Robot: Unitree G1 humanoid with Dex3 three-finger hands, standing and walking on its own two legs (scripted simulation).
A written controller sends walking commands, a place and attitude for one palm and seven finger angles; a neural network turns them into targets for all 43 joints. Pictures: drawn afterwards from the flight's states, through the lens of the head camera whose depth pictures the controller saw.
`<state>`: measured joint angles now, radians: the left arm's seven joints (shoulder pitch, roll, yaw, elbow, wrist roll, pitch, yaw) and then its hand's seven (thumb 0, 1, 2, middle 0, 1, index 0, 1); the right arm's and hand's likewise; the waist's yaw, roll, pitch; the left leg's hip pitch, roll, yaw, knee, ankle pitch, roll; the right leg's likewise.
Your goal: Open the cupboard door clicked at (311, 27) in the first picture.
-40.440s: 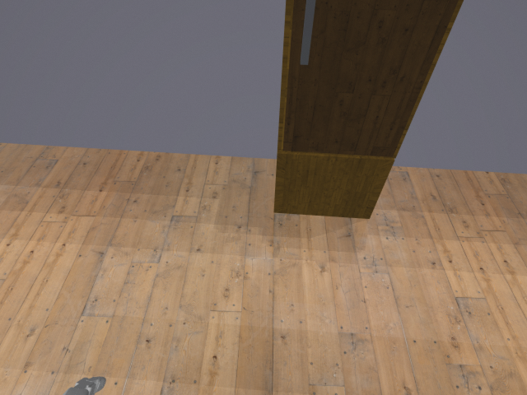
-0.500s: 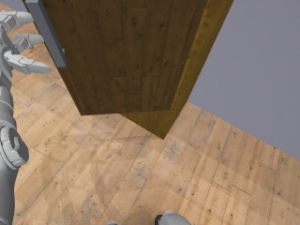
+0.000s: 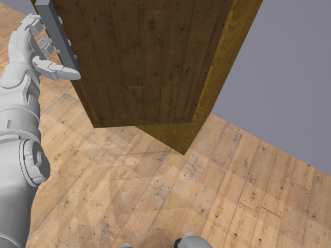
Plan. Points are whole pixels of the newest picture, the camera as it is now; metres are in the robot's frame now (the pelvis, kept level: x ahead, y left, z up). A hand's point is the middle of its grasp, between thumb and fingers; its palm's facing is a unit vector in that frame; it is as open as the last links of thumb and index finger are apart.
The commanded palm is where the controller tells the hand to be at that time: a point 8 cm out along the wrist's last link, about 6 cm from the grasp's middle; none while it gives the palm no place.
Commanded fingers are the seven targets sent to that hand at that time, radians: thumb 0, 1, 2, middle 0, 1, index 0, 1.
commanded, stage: slide the fingers in behind the handle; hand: left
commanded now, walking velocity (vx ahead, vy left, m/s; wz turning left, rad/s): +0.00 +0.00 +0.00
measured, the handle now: (62, 36) +0.58 +0.18 +0.15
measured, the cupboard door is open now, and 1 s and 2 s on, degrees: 38 38 44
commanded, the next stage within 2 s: close the thumb around the handle in 0.48 s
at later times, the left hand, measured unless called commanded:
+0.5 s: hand (63, 52) +0.52 +0.18 +0.15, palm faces -0.01 -1.00 -0.01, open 14.0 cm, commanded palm +0.50 +0.22 +0.14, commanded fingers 0.00 -0.50 0.30 -0.30 -1.20 -0.30 -1.20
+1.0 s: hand (67, 52) +0.53 +0.17 +0.15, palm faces -0.01 -1.00 -0.01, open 9.2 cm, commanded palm +0.51 +0.22 +0.14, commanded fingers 0.00 0.73 0.83 -0.39 -1.33 -0.39 -1.33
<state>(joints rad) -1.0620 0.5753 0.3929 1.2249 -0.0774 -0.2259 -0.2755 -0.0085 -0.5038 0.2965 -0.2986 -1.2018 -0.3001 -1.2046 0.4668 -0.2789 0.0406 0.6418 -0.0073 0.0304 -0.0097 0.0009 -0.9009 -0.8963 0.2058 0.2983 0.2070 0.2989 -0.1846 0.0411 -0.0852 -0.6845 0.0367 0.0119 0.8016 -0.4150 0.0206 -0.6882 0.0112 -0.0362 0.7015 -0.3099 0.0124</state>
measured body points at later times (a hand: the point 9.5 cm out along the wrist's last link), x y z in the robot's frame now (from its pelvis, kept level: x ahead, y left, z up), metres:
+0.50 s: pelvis -0.01 -0.01 +0.00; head +0.09 +0.00 +0.44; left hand +0.52 +0.23 +0.15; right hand -0.03 -0.27 -0.11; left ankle -0.03 +0.10 -0.71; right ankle +0.01 -0.13 -0.71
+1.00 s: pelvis -0.01 -0.01 +0.00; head +0.09 +0.00 +0.44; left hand +0.52 +0.22 +0.15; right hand -0.04 -0.27 -0.11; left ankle -0.03 +0.10 -0.71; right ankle +0.01 -0.13 -0.71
